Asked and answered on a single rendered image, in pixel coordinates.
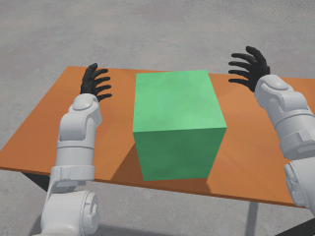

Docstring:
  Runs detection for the carton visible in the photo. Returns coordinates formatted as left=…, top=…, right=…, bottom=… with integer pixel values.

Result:
left=133, top=70, right=227, bottom=181

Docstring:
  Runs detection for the robot right forearm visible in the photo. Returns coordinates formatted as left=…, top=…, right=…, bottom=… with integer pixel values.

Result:
left=254, top=74, right=315, bottom=160

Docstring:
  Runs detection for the left robot hand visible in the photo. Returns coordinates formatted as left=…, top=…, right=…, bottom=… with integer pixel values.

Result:
left=80, top=63, right=112, bottom=102

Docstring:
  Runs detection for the robot right upper arm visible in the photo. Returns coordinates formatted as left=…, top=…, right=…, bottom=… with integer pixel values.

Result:
left=283, top=156, right=315, bottom=217

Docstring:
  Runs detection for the table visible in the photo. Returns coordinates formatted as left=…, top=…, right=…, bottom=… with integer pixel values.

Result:
left=0, top=66, right=315, bottom=236

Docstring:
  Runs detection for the robot left upper arm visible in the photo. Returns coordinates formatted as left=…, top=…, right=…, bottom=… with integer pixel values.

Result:
left=32, top=190, right=99, bottom=236

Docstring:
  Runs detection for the right robot hand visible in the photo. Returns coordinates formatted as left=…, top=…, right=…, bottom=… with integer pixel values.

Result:
left=228, top=45, right=271, bottom=92

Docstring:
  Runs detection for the robot left forearm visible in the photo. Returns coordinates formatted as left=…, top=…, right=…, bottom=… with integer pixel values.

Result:
left=40, top=93, right=102, bottom=231

